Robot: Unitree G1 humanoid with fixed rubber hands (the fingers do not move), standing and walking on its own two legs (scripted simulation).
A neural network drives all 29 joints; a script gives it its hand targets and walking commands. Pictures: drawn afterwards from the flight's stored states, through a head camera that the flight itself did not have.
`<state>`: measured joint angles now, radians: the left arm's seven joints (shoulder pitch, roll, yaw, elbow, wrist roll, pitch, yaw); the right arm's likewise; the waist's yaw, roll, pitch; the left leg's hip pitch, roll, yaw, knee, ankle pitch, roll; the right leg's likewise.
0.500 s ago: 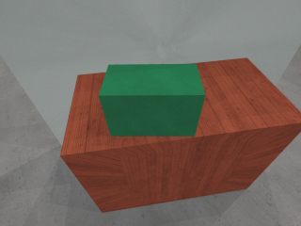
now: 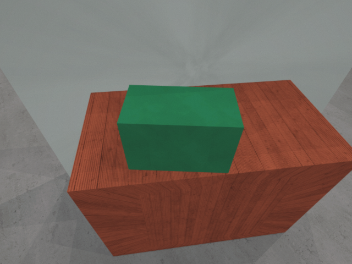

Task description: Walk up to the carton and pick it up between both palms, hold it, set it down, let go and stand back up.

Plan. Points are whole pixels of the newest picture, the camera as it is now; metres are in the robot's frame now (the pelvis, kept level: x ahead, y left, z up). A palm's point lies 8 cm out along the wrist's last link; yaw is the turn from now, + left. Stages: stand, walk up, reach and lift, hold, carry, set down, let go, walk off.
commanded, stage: walk up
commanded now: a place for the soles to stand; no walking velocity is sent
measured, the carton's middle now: (179, 129) +0.51 -0.02 +0.01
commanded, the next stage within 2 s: none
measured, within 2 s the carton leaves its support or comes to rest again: neither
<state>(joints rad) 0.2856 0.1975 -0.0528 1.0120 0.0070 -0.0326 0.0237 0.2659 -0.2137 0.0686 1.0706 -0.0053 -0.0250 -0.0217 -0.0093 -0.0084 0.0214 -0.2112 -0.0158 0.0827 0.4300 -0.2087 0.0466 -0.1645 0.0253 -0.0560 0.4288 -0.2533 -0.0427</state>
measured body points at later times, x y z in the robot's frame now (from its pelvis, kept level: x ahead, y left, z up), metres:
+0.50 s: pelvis +0.00 +0.00 +0.00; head -0.01 +0.00 +0.45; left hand -0.02 +0.24 -0.16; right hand -0.01 -0.24 -0.16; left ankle +0.01 +0.09 -0.74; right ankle -0.01 -0.09 -0.74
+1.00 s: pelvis +0.06 +0.01 -0.01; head +0.08 +0.00 +0.44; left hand +0.11 +0.25 -0.16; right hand +0.02 -0.22 -0.17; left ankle +0.02 +0.09 -0.73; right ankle -0.01 -0.09 -0.74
